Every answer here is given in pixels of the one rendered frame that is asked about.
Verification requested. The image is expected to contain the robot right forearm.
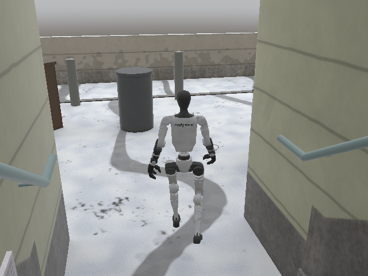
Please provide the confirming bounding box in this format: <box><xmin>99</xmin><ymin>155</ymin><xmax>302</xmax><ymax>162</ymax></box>
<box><xmin>206</xmin><ymin>138</ymin><xmax>216</xmax><ymax>156</ymax></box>

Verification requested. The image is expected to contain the robot head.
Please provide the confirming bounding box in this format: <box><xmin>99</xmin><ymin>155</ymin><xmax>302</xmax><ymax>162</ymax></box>
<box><xmin>174</xmin><ymin>90</ymin><xmax>194</xmax><ymax>118</ymax></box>

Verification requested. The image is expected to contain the humanoid robot torso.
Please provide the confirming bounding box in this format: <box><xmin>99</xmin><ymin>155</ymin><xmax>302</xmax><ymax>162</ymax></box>
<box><xmin>171</xmin><ymin>113</ymin><xmax>197</xmax><ymax>173</ymax></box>

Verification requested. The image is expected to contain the left robot upper arm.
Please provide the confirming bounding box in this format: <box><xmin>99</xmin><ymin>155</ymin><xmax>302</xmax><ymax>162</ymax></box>
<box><xmin>157</xmin><ymin>116</ymin><xmax>172</xmax><ymax>148</ymax></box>

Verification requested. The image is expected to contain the robot left forearm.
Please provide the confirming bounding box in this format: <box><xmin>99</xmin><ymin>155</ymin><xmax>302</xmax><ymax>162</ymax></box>
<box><xmin>149</xmin><ymin>139</ymin><xmax>162</xmax><ymax>166</ymax></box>

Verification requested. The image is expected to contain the right robot upper arm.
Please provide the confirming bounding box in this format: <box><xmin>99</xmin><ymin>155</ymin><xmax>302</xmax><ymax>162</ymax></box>
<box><xmin>196</xmin><ymin>116</ymin><xmax>211</xmax><ymax>146</ymax></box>

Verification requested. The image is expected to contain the robot left hand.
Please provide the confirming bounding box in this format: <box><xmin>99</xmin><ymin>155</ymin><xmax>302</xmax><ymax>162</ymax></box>
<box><xmin>148</xmin><ymin>164</ymin><xmax>161</xmax><ymax>179</ymax></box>

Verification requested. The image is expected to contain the robot right hand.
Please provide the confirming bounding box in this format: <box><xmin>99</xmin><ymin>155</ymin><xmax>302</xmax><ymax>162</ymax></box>
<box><xmin>203</xmin><ymin>154</ymin><xmax>216</xmax><ymax>164</ymax></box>

